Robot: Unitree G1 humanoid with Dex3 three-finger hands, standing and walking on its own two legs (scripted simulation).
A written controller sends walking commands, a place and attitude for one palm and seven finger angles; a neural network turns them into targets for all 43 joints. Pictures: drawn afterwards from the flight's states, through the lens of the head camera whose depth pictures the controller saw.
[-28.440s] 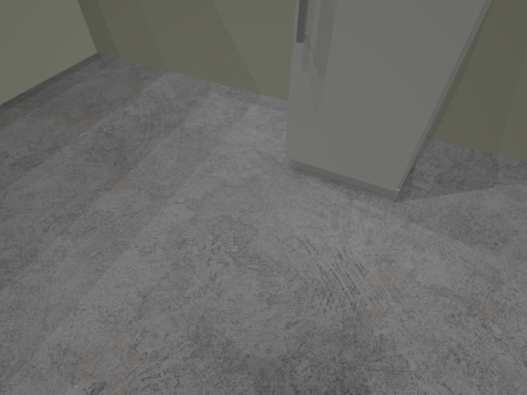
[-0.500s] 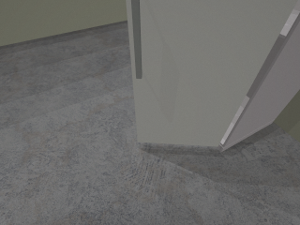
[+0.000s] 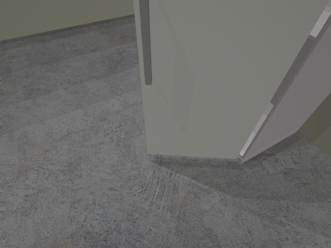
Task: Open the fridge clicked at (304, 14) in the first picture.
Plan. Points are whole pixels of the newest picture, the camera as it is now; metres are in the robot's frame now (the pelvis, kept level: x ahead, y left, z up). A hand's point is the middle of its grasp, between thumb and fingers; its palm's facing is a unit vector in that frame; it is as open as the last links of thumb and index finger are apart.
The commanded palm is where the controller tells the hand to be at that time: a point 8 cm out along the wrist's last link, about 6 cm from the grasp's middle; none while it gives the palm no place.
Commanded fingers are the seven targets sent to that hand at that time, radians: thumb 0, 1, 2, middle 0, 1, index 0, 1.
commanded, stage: look to check the result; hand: left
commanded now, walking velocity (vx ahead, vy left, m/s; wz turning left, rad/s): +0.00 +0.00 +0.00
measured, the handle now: (146, 34) +0.73 +0.11 +0.15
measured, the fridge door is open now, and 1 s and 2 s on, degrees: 58 58 58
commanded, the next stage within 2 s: stand and wait in 0.28 s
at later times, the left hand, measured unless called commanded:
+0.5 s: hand out of the picture +0.09 +0.22 -0.16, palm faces -0.03 -0.95 -0.31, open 7.4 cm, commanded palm none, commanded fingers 0.00 0.90 0.90 -0.20 -0.30 -0.20 -0.30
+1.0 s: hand out of the picture +0.07 +0.21 -0.17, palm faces -0.03 -0.95 -0.30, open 7.4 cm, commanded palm none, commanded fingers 0.00 0.90 0.90 -0.20 -0.30 -0.20 -0.30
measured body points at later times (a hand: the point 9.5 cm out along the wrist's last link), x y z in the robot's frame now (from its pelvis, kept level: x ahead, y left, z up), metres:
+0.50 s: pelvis +0.02 -0.01 +0.00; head +0.04 -0.01 +0.45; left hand +0.09 +0.27 -0.14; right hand +0.10 -0.29 -0.14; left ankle +0.03 +0.11 -0.75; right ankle -0.05 -0.12 -0.75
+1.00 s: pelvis +0.02 -0.02 +0.00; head +0.04 -0.02 +0.45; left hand +0.07 +0.26 -0.14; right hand +0.08 -0.29 -0.15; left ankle +0.03 +0.11 -0.75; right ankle -0.05 -0.12 -0.75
